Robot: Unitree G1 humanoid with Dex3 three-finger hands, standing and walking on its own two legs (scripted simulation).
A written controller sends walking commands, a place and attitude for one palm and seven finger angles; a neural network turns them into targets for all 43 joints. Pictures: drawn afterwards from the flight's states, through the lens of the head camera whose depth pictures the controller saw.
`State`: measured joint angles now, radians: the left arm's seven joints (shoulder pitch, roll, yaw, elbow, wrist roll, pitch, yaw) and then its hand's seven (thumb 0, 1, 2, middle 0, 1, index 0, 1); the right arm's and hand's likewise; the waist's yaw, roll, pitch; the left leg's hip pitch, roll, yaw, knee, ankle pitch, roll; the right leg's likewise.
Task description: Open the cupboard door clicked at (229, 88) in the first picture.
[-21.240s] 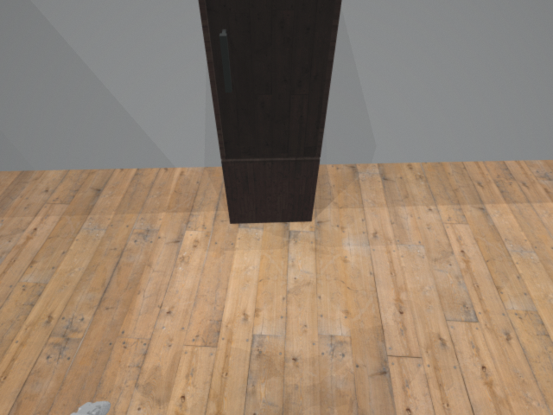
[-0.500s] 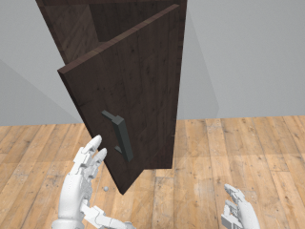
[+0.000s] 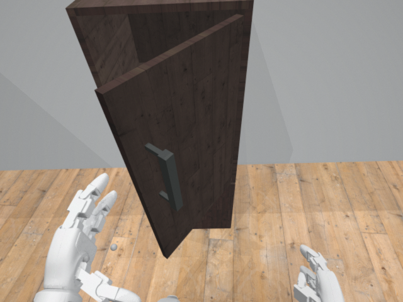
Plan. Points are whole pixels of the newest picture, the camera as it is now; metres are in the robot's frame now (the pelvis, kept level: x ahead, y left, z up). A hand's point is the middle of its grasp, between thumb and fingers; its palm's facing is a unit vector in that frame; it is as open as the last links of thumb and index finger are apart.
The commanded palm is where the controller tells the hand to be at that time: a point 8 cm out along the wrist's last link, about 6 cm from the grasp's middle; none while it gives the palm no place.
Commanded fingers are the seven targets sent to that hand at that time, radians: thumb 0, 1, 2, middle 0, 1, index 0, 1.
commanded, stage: draw the hand back to the body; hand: left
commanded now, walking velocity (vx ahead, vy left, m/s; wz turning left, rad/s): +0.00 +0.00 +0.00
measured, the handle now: (164, 178) +0.33 +0.10 +0.09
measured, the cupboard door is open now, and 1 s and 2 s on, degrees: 52 52 52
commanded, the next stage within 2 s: step back with the hand held close in 1.30 s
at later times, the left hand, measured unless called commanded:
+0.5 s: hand (54, 226) +0.20 +0.23 +0.15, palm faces +0.24 -0.91 -0.33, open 14.1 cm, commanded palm +0.16 +0.28 +0.18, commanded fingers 0.00 0.20 0.60 -0.17 -0.30 -0.17 -0.30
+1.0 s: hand (2, 179) +0.23 +0.29 +0.22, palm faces +0.45 -0.80 -0.40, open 8.3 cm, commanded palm +0.18 +0.32 +0.23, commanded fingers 0.00 0.90 0.90 -0.20 -0.30 -0.20 -0.30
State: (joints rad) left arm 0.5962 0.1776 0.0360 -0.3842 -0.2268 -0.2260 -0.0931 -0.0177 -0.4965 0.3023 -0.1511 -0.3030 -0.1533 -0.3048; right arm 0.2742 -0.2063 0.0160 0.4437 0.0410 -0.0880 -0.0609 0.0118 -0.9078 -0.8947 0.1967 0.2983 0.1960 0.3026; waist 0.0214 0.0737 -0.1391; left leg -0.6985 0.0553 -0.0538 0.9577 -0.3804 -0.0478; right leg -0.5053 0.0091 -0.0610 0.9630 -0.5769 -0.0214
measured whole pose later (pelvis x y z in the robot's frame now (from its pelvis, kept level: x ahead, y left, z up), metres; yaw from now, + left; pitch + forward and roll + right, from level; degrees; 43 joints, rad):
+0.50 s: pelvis +0.01 +0.03 +0.04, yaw -1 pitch +1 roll -1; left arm 0.59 0.30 0.14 -0.46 -0.06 -0.06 0.10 -0.01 -0.12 0.46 -0.17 -0.30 -0.17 -0.31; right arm 0.23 -0.22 0.05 0.52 0.02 -0.10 -0.13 0.01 -0.91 -0.89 0.20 0.30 0.20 0.30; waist 0.05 0.06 -0.05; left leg -0.41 0.04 0.00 0.68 -0.28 -0.01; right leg -0.22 -0.01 -0.02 0.62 -0.42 0.02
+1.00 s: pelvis +0.03 +0.03 +0.06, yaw -3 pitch -2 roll +0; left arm 0.45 0.35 0.36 -0.40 -0.06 -0.07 0.13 0.00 0.73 0.83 -0.20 -0.30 -0.20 -0.31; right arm 0.19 -0.22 0.03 0.61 0.00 -0.08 -0.09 0.01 -0.91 -0.89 0.20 0.30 0.20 0.30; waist 0.07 0.04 0.00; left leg -0.21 0.03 0.04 0.45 -0.20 -0.01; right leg -0.02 -0.02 0.01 0.39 -0.32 0.02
